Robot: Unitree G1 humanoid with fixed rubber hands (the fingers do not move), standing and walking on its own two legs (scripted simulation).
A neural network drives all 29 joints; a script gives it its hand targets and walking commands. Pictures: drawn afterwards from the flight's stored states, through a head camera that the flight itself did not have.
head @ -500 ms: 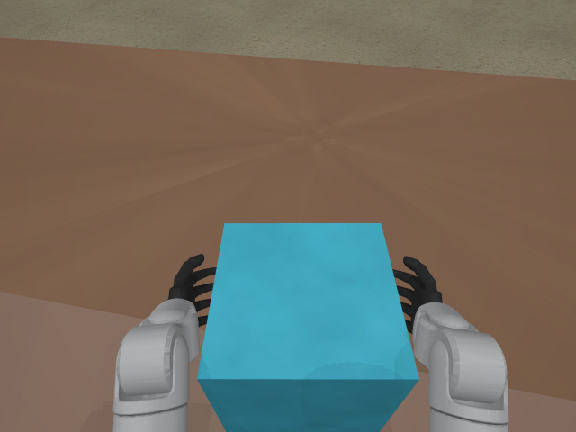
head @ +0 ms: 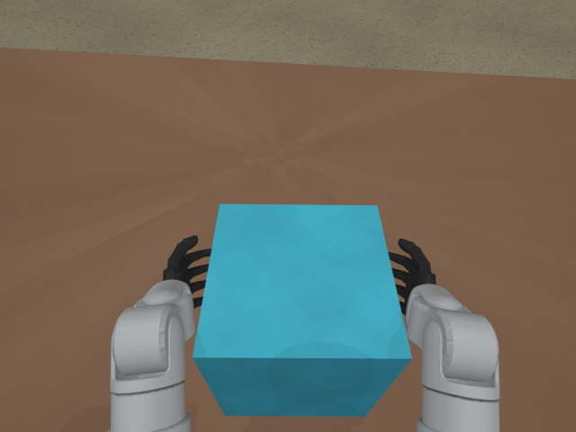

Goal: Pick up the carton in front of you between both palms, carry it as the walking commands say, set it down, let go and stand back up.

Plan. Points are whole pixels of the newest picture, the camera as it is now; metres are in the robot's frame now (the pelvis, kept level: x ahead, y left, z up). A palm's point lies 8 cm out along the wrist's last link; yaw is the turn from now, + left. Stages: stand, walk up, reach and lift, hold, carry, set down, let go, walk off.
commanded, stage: carry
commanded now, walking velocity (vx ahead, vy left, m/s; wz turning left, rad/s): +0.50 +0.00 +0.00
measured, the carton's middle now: (296, 316) +0.29 +0.00 +0.00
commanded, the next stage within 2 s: none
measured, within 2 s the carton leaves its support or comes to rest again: neither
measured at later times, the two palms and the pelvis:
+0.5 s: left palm (221, 107) +0.69 +0.14 +0.08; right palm (368, 104) +0.72 -0.16 +0.08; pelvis +0.33 -0.05 -0.02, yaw +3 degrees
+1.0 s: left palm (240, 47) +1.05 +0.13 +0.04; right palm (350, 51) +1.03 -0.17 +0.04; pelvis +0.68 -0.01 -0.05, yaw +1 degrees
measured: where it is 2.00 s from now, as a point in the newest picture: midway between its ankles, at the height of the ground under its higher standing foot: (292, 203)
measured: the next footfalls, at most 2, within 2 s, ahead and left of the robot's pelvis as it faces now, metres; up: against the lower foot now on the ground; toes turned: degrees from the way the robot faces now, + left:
right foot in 0.34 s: +0.40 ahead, -0.09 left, -0.02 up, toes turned -3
left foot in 0.80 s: +0.71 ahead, +0.03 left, -0.05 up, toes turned +6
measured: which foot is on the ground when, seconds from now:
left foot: down 0.00-0.36, up 0.38-0.78, down 0.80-1.00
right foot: up 0.00-0.32, down 0.34-0.78, up 0.80-1.00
